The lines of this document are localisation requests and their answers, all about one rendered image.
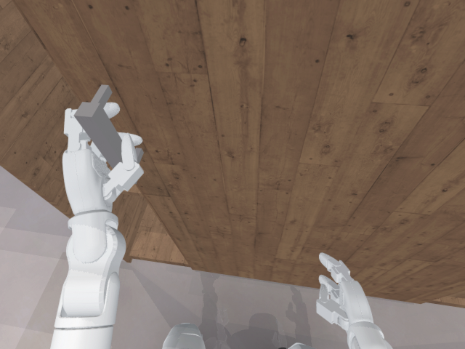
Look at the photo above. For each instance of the right robot forearm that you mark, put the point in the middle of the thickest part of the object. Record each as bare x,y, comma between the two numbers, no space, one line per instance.
366,335

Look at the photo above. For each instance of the left robot forearm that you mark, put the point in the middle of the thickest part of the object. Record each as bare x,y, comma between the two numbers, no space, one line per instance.
89,297

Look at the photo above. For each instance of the left robot thigh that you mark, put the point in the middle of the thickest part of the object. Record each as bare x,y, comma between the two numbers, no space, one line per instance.
184,336

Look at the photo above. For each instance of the robot left hand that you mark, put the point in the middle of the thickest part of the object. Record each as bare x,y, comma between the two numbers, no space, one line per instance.
85,168

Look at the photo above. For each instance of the robot right hand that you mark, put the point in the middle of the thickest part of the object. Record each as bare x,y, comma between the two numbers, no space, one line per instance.
348,303

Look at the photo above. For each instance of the handle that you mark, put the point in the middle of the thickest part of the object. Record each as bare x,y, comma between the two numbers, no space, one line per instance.
95,122

